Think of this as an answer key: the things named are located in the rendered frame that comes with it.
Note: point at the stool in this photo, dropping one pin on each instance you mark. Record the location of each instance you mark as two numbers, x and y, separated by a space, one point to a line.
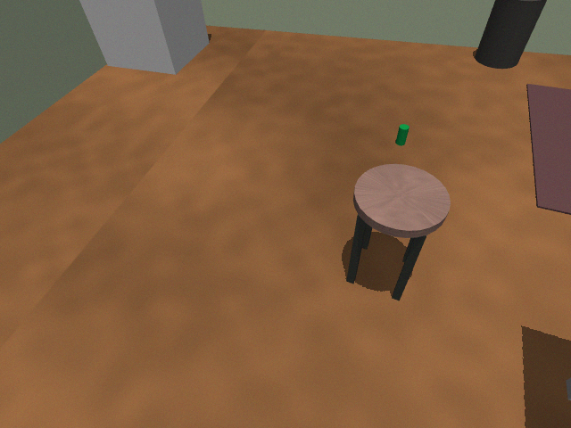
401 201

